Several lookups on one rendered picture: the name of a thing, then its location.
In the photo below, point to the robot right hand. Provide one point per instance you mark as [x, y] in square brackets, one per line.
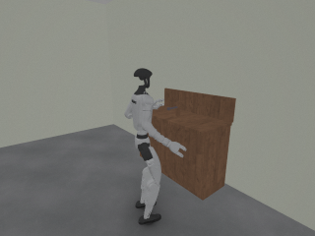
[175, 146]

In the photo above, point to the robot left upper arm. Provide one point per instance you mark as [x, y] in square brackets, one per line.
[128, 112]

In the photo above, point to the robot left hand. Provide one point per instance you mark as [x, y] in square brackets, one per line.
[156, 104]

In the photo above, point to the robot right upper arm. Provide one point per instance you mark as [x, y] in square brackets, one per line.
[147, 103]

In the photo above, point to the robot right forearm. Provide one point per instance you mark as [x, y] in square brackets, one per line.
[153, 133]

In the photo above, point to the tap lever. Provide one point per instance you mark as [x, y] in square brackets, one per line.
[168, 108]

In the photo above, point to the counter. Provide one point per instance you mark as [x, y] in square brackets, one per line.
[201, 123]

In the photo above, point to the right robot shin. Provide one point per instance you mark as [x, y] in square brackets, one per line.
[150, 199]

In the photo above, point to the robot head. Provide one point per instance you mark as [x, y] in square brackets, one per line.
[144, 75]

